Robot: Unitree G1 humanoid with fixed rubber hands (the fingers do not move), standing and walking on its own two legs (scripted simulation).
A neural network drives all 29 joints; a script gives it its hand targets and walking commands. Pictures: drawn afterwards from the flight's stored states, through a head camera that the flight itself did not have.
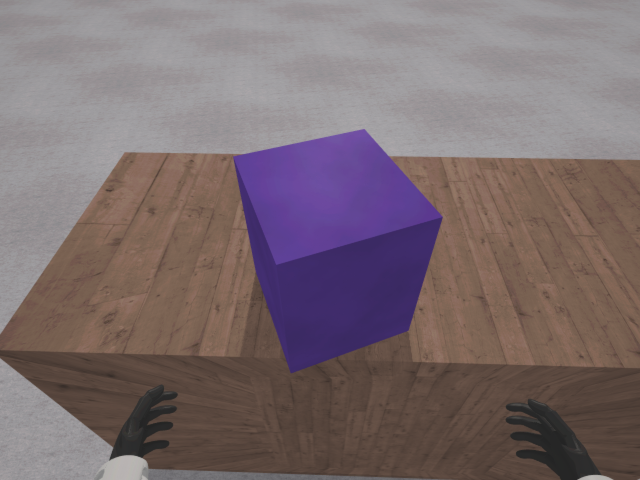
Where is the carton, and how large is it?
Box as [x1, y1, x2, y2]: [233, 129, 442, 372]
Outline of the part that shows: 364,129 233,156 256,273 290,372 406,331 409,327 442,217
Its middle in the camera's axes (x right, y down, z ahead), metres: +0.01 +0.02 +0.58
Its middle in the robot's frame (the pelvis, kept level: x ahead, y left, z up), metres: +0.43 +0.01 +0.05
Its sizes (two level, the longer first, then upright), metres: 0.210 0.200 0.250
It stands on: a pedestal, 0.69 m high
